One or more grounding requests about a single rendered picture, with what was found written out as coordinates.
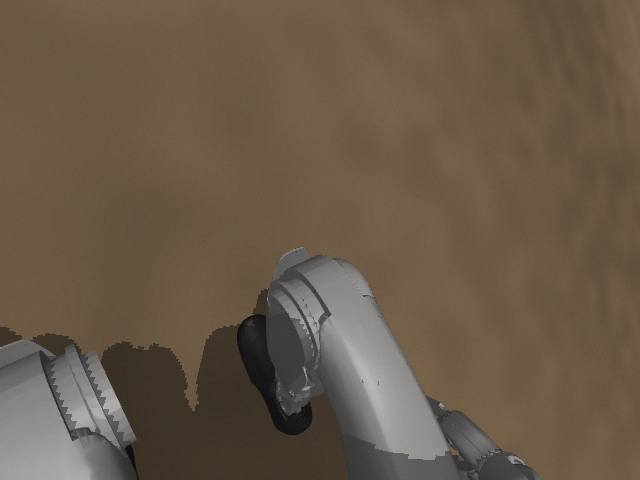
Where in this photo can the right robot hand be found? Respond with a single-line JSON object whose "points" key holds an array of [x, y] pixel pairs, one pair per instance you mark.
{"points": [[463, 435]]}

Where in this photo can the right robot arm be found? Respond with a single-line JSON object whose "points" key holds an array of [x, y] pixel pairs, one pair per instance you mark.
{"points": [[506, 466]]}

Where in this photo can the right robot foot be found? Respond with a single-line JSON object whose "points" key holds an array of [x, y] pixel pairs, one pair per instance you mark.
{"points": [[252, 345]]}

